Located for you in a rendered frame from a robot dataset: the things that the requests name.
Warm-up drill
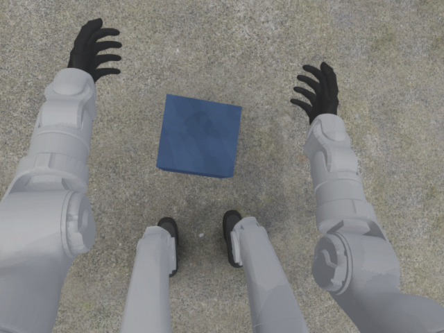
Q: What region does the right robot upper arm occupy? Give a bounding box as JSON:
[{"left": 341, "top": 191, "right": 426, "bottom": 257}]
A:
[{"left": 311, "top": 232, "right": 444, "bottom": 333}]

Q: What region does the left robot foot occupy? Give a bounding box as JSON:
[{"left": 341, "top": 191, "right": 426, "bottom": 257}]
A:
[{"left": 157, "top": 217, "right": 178, "bottom": 278}]

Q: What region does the right robot hand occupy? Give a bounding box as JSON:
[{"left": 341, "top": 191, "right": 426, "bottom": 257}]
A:
[{"left": 290, "top": 62, "right": 339, "bottom": 125}]

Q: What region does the left robot hand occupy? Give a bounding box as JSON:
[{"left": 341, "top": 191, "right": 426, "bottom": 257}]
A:
[{"left": 67, "top": 18, "right": 122, "bottom": 84}]

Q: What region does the left robot upper arm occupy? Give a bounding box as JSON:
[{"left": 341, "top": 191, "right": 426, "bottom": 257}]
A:
[{"left": 0, "top": 189, "right": 96, "bottom": 333}]

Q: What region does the robot right forearm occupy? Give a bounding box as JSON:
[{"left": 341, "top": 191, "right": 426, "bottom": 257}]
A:
[{"left": 304, "top": 114, "right": 400, "bottom": 281}]

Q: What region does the robot foot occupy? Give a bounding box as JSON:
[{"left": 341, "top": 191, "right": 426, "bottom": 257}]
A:
[
  {"left": 223, "top": 210, "right": 243, "bottom": 268},
  {"left": 157, "top": 217, "right": 178, "bottom": 278}
]

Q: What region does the carton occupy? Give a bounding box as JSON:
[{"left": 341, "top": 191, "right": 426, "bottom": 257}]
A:
[{"left": 156, "top": 94, "right": 242, "bottom": 178}]

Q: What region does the right robot foot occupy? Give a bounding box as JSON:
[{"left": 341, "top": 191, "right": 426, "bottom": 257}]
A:
[{"left": 223, "top": 210, "right": 243, "bottom": 268}]

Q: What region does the robot left forearm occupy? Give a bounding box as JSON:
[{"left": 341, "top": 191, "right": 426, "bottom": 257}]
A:
[{"left": 0, "top": 68, "right": 97, "bottom": 204}]

